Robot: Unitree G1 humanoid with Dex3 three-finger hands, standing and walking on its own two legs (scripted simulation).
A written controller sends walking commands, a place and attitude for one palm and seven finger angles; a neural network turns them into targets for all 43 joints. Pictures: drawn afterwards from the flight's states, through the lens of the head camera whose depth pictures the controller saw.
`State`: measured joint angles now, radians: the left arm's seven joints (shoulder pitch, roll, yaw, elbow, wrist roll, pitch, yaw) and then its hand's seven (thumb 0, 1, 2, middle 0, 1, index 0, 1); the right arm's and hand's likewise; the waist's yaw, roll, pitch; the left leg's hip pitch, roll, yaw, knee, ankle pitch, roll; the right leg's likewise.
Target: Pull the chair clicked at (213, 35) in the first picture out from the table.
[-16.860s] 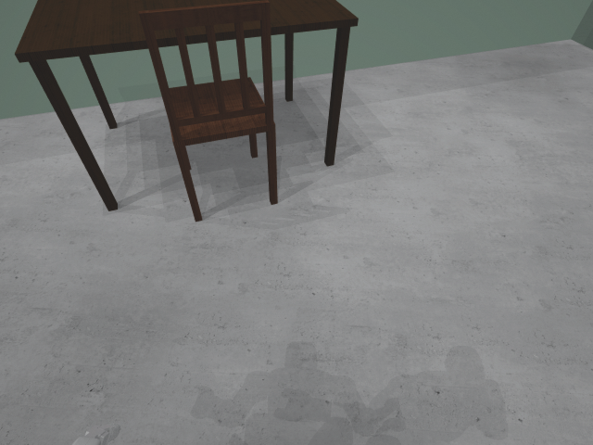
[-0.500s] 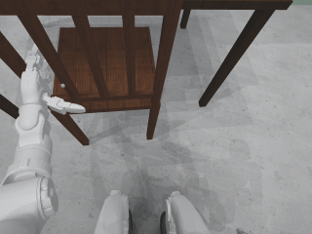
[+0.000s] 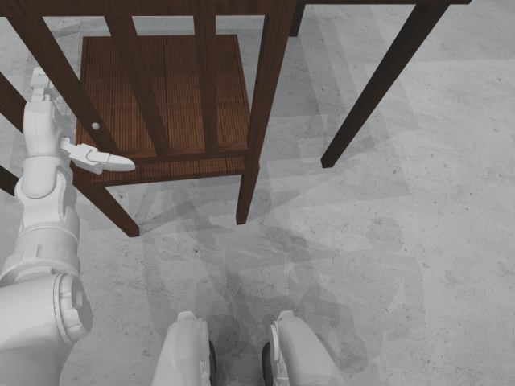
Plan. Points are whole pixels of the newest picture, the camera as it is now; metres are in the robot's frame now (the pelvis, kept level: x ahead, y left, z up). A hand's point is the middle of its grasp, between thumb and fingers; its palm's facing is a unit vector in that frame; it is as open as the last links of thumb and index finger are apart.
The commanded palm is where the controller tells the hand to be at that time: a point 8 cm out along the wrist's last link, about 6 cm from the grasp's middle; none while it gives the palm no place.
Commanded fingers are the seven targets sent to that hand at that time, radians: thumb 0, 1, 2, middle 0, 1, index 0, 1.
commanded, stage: push the fingers through the gap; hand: left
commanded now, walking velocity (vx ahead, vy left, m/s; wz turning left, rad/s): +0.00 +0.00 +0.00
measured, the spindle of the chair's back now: (146, 101) +0.53 +0.14 +0.03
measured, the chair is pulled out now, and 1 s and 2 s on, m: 0.00 0.00 0.03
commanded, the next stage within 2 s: hook a spindle and tug to test in 0.14 s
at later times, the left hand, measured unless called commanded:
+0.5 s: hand (93, 125) +0.49 +0.21 +0.03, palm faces +0.10 -0.99 -0.04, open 16.2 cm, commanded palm +0.47 +0.24 +0.03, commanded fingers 0.00 -0.50 0.30 -0.31 -0.85 -0.31 -0.85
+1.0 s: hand (96, 122) +0.50 +0.21 +0.03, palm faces +0.12 -0.99 -0.02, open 7.7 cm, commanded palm +0.47 +0.24 +0.03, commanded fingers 0.00 0.84 0.88 -0.50 -1.45 -0.50 -1.45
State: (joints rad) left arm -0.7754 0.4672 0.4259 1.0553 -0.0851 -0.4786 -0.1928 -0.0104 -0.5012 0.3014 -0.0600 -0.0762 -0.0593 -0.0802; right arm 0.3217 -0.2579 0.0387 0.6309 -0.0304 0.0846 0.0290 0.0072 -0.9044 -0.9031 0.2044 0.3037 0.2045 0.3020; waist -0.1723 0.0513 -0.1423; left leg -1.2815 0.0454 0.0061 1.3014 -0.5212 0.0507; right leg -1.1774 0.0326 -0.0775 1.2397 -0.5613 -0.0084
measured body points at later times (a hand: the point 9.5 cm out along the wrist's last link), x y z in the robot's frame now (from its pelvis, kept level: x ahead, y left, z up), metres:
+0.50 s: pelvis +0.00 +0.00 +0.00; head +0.16 +0.03 +0.42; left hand +0.48 +0.26 +0.03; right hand +0.04 -0.27 -0.11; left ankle +0.04 +0.09 -0.61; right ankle +0.01 -0.12 -0.61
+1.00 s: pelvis +0.00 +0.00 +0.00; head +0.16 +0.03 +0.42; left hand +0.48 +0.26 +0.03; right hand +0.04 -0.27 -0.11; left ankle +0.04 +0.09 -0.61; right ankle +0.01 -0.12 -0.61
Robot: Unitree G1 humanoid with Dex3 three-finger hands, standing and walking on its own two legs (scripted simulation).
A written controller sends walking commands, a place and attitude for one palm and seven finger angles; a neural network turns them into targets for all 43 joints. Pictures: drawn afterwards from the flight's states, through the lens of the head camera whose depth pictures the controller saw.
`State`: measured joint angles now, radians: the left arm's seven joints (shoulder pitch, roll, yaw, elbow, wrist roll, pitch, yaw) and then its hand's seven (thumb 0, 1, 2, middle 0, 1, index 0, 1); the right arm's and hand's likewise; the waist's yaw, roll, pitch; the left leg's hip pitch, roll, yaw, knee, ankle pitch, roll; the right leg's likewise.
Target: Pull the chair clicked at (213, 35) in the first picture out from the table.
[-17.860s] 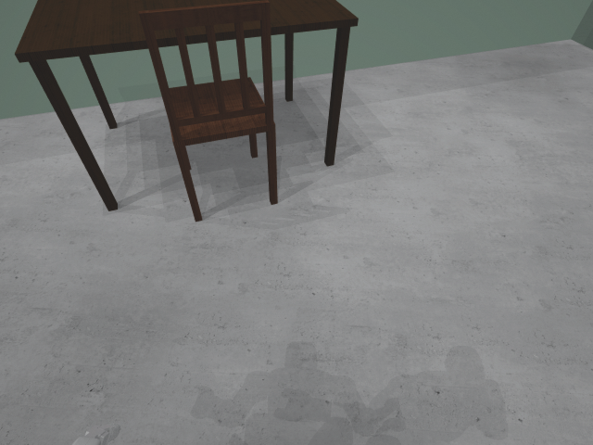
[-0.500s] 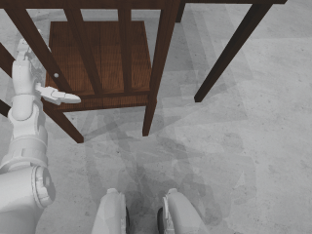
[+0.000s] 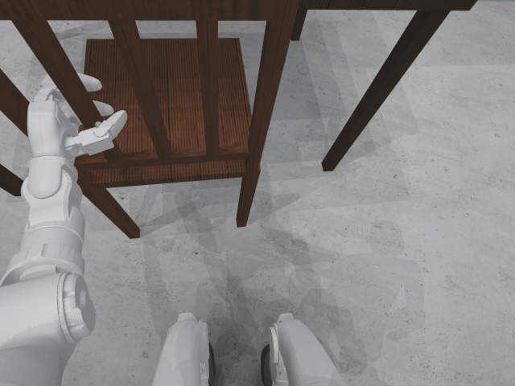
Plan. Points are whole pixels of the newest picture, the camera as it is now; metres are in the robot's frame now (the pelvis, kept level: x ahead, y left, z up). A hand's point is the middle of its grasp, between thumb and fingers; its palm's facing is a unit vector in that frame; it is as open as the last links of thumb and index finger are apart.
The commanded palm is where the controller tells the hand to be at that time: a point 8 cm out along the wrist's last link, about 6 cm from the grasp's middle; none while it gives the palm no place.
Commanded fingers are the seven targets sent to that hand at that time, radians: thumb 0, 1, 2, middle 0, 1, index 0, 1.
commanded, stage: hook a spindle and tug to test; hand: left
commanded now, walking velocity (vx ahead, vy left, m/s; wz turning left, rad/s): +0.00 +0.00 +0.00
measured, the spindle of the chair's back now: (149, 104) +0.53 +0.14 +0.03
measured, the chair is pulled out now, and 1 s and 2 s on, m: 0.00 0.03 0.17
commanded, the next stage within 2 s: step backward, pulling the chair out in 0.74 s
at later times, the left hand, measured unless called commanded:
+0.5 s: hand (102, 135) +0.48 +0.20 +0.03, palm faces +0.11 -0.99 -0.02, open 5.6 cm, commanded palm +0.43 +0.24 +0.03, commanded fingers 0.00 0.90 0.90 -0.50 -1.45 -0.50 -1.45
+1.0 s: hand (103, 137) +0.47 +0.19 +0.04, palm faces +0.16 -0.98 -0.14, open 5.8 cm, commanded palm +0.44 +0.24 +0.04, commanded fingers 0.00 0.90 0.90 -0.50 -1.45 -0.50 -1.45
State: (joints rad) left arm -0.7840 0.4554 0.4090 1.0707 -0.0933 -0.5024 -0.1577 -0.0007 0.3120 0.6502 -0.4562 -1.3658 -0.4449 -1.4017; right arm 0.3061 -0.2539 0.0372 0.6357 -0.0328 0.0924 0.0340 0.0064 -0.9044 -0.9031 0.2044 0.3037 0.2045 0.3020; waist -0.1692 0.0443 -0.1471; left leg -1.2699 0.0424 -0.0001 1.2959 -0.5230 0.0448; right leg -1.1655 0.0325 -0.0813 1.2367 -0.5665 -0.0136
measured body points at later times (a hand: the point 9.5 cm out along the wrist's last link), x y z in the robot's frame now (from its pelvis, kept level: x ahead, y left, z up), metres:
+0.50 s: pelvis +0.02 +0.00 +0.02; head +0.17 +0.03 +0.44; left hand +0.47 +0.25 +0.03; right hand +0.07 -0.25 -0.10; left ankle +0.03 +0.09 -0.62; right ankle +0.00 -0.12 -0.62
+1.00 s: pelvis +0.03 +0.01 +0.06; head +0.16 +0.01 +0.49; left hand +0.45 +0.24 +0.05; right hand +0.10 -0.24 -0.07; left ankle +0.03 +0.09 -0.62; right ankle +0.00 -0.12 -0.62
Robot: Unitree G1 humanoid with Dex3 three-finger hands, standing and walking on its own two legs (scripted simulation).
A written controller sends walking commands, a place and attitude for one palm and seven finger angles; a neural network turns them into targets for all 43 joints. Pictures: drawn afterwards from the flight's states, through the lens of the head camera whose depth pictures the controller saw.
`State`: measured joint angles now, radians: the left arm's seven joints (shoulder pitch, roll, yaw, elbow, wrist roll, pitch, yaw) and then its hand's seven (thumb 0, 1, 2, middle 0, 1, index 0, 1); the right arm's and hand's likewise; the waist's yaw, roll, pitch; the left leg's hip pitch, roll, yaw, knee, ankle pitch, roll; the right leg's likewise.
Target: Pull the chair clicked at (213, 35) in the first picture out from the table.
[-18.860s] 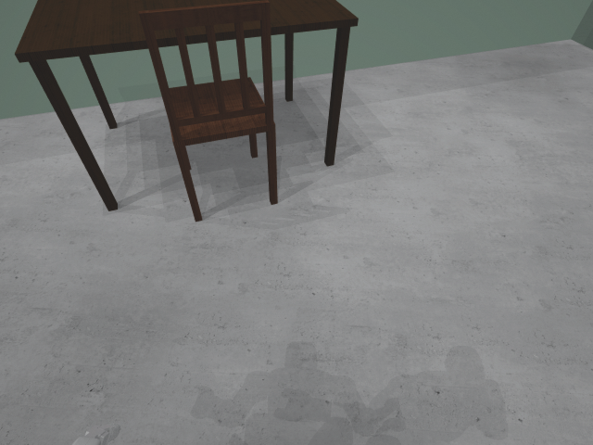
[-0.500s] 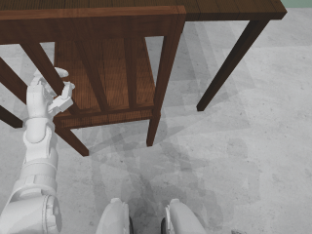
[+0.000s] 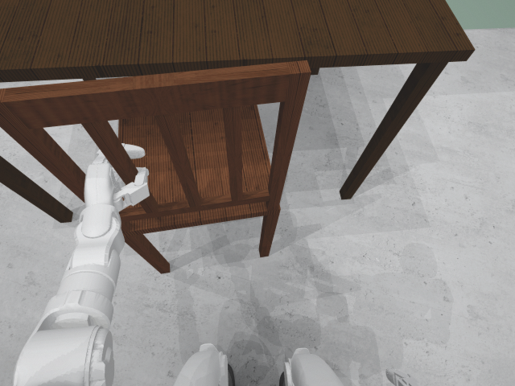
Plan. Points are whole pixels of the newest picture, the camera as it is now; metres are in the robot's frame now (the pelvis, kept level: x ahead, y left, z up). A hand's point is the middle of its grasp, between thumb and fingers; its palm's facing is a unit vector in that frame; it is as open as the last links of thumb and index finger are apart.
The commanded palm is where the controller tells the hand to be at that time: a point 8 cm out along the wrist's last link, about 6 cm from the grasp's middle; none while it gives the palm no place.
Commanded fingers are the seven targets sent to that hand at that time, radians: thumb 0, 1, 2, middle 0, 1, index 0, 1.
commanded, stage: step backward, pulling the chair out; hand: left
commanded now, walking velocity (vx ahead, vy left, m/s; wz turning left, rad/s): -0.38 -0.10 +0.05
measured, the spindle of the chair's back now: (183, 167) +0.47 +0.11 -0.03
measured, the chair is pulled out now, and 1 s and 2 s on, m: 0.03 0.17 0.20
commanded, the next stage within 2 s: none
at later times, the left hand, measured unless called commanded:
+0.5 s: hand (163, 216) +0.37 +0.13 -0.02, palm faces +0.05 -0.99 -0.16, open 5.3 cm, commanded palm +0.36 +0.19 -0.01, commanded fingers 0.00 0.90 0.90 -0.50 -1.45 -0.50 -1.45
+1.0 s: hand (174, 274) +0.28 +0.11 -0.01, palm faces +0.01 -0.98 -0.17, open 5.3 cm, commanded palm +0.29 +0.17 -0.01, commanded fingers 0.00 0.90 0.90 -0.50 -1.45 -0.50 -1.45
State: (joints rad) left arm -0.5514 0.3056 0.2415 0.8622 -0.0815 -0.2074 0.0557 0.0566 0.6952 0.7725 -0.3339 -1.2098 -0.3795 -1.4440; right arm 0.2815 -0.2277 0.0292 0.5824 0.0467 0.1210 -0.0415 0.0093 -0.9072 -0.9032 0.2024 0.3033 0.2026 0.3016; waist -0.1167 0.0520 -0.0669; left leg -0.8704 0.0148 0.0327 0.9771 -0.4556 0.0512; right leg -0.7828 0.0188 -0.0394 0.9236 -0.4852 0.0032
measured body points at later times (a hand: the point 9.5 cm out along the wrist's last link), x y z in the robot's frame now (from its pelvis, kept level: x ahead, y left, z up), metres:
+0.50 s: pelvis -0.03 +0.00 +0.05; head +0.09 -0.01 +0.48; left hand +0.37 +0.19 +0.00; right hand +0.01 -0.27 -0.09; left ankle +0.00 +0.08 -0.68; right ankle -0.03 -0.13 -0.68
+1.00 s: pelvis -0.09 -0.01 +0.04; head -0.01 -0.02 +0.49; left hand +0.28 +0.16 +0.00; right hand -0.02 -0.29 -0.08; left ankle +0.00 +0.08 -0.68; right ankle -0.03 -0.13 -0.68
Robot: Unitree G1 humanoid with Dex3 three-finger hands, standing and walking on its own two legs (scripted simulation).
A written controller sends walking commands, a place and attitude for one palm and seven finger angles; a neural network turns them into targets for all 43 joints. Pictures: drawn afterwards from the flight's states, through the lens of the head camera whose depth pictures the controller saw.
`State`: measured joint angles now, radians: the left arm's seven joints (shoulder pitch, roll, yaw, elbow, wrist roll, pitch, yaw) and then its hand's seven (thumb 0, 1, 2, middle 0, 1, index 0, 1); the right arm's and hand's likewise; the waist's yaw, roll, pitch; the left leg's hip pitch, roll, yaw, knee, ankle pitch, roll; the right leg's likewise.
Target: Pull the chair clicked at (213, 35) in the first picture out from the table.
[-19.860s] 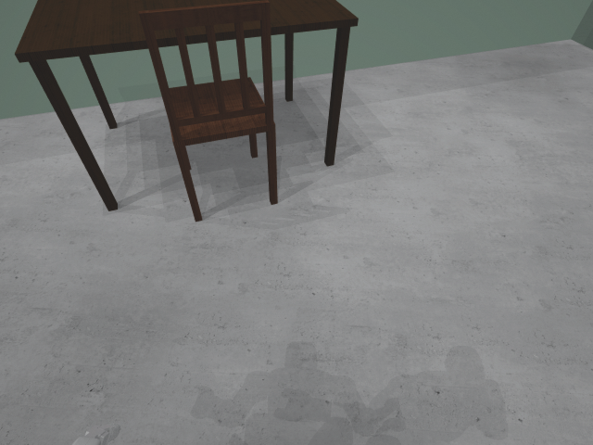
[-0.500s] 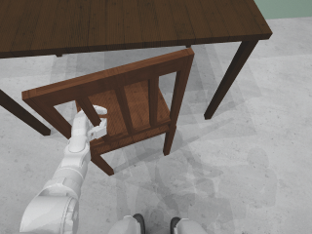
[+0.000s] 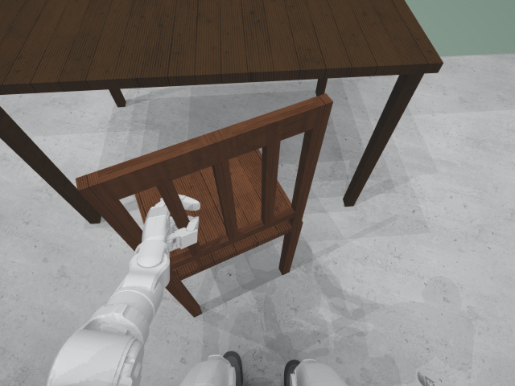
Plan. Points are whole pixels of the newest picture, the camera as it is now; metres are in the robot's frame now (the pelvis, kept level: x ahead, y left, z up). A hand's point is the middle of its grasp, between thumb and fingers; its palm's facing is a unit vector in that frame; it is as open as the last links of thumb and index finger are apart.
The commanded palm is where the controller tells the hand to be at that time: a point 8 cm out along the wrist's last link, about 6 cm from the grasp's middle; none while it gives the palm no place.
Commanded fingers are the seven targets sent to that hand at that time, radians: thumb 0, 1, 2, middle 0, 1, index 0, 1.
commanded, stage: step backward, pulling the chair out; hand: left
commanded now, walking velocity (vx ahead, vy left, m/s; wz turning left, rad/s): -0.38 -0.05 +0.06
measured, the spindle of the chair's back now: (227, 204) +0.44 +0.05 -0.08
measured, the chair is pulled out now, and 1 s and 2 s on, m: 0.17 0.20 0.23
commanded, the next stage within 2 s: none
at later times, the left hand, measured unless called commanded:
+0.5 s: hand (190, 232) +0.37 +0.12 -0.06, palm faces +0.02 -0.98 -0.19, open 5.5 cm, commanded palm +0.38 +0.18 -0.05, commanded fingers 0.00 0.90 0.90 -0.50 -1.45 -0.50 -1.45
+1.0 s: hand (189, 250) +0.34 +0.12 -0.06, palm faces -0.02 -0.98 -0.21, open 5.4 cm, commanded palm +0.33 +0.17 -0.05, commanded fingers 0.00 0.90 0.90 -0.50 -1.45 -0.50 -1.45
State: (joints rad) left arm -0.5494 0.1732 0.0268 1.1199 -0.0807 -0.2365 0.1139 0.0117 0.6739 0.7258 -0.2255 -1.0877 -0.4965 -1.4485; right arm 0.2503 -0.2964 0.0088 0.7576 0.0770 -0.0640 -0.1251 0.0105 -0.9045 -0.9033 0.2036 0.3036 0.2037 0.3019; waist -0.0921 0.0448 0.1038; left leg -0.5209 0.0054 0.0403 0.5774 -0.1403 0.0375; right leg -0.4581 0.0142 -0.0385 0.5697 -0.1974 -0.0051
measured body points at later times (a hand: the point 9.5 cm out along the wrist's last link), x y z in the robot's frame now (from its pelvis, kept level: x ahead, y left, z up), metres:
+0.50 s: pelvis +0.01 -0.01 +0.00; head +0.09 -0.02 +0.44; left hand +0.37 +0.17 -0.04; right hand +0.09 -0.29 -0.13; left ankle +0.00 +0.12 -0.72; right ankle +0.06 -0.12 -0.72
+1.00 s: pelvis -0.06 +0.00 +0.00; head +0.04 -0.02 +0.43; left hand +0.33 +0.17 -0.04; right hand +0.01 -0.26 -0.14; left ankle +0.00 +0.12 -0.72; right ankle +0.05 -0.12 -0.72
